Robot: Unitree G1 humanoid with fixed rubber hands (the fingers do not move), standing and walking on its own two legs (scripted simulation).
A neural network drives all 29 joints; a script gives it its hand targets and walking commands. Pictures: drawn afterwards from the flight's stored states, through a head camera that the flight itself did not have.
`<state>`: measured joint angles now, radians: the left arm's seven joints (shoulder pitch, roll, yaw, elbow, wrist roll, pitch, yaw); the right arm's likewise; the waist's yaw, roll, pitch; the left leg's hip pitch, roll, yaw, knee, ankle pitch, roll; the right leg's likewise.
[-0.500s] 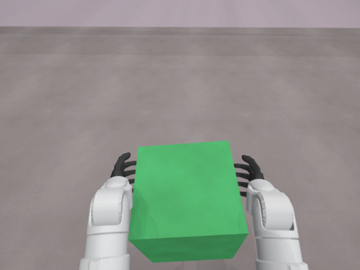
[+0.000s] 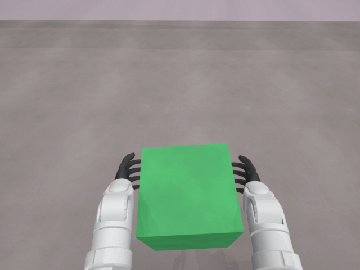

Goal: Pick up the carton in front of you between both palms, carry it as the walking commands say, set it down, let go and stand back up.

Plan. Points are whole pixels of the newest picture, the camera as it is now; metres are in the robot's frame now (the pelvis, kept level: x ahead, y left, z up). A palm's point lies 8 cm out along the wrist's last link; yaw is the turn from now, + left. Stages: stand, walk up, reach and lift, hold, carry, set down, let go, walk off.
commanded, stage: carry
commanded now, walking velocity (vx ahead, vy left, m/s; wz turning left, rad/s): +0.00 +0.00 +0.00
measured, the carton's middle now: (188, 201) +0.31 +0.00 -0.07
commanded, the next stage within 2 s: hold in 0.88 s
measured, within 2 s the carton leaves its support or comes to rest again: neither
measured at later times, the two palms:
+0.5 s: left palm (118, 195) +0.26 +0.16 +0.05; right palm (254, 198) +0.26 -0.14 +0.04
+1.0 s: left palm (112, 202) +0.25 +0.16 +0.05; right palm (252, 205) +0.24 -0.13 +0.04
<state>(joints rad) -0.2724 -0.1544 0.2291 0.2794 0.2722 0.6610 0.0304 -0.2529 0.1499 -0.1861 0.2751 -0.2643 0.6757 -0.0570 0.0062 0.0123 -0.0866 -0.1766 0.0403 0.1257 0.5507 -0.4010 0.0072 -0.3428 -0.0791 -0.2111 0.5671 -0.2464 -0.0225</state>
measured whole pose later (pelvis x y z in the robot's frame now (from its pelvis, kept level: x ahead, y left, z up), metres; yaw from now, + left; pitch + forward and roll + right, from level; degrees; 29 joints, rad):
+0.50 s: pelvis -0.03 +0.00 +0.00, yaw +0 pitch +1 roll +0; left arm -0.26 -0.15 0.21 0.23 0.26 0.72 0.03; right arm -0.24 0.15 -0.17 0.23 -0.25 0.74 -0.06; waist 0.00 0.01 -0.10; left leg -0.21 0.03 0.13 0.54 -0.35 0.02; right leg -0.36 -0.09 -0.21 0.52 -0.17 -0.02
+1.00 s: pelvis -0.04 +0.01 +0.01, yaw +2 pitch -4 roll -1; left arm -0.26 -0.15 0.21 0.25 0.27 0.68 0.02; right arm -0.21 0.14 -0.15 0.19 -0.25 0.73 -0.05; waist 0.00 0.03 0.01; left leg -0.10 0.00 0.07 0.47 -0.30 0.03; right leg -0.23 -0.04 -0.09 0.41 -0.10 -0.01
